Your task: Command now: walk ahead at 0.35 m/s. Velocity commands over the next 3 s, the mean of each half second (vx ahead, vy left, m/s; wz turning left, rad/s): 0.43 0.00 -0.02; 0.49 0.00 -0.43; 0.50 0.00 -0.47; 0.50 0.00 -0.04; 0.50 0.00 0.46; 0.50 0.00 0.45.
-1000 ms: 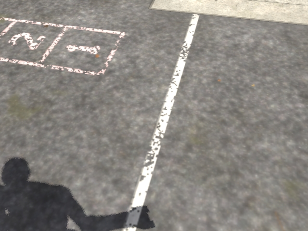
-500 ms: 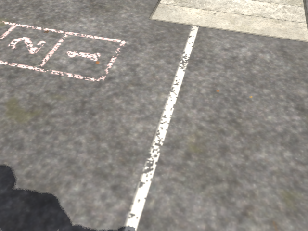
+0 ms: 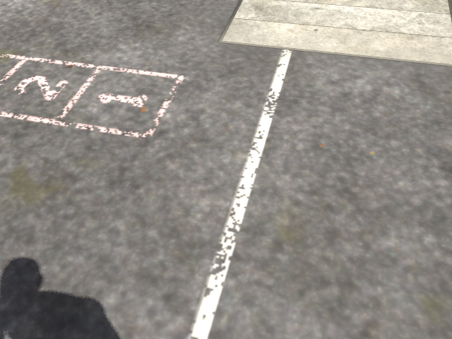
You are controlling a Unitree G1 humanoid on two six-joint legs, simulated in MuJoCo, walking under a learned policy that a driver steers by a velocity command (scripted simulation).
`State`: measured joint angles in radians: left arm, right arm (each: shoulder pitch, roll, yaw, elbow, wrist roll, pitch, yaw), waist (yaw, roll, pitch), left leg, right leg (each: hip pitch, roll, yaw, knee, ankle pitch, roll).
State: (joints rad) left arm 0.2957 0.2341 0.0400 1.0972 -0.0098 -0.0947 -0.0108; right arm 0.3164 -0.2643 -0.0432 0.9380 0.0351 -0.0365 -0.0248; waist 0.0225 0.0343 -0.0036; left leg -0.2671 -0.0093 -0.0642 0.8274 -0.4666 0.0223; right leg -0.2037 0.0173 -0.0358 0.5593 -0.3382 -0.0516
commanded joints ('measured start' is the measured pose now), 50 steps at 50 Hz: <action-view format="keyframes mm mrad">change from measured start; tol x32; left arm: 1 126 138 15 -12 2 -29 -8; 22 307 -11 -34 -86 6 7 14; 43 -317 48 14 -386 -12 29 -46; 50 154 301 114 -358 -9 38 -18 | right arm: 1 -126 -88 -16 -115 17 -62 11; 15 -470 -39 4 -229 0 -64 69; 22 117 -233 -70 -75 -31 -55 55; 50 -10 -86 -5 -119 -26 -92 26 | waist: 1 37 -152 143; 16 41 -134 157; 22 -140 210 -427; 43 -92 -21 114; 50 89 -205 -398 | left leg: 1 -578 54 -44 321 57 39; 19 -16 -26 140 -289 409 89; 22 748 427 -672 -485 50 320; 29 47 240 -42 -709 354 161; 42 356 284 230 -664 652 136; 47 359 273 299 -196 1264 72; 50 -470 -49 13 634 -119 -30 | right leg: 1 295 -352 585 -405 -187 -187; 19 300 -253 66 -144 983 -67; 23 -471 -10 199 800 -202 -2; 42 -556 -120 14 92 363 -6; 48 163 13 7 -22 213 -159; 50 662 -374 906 -240 35 -419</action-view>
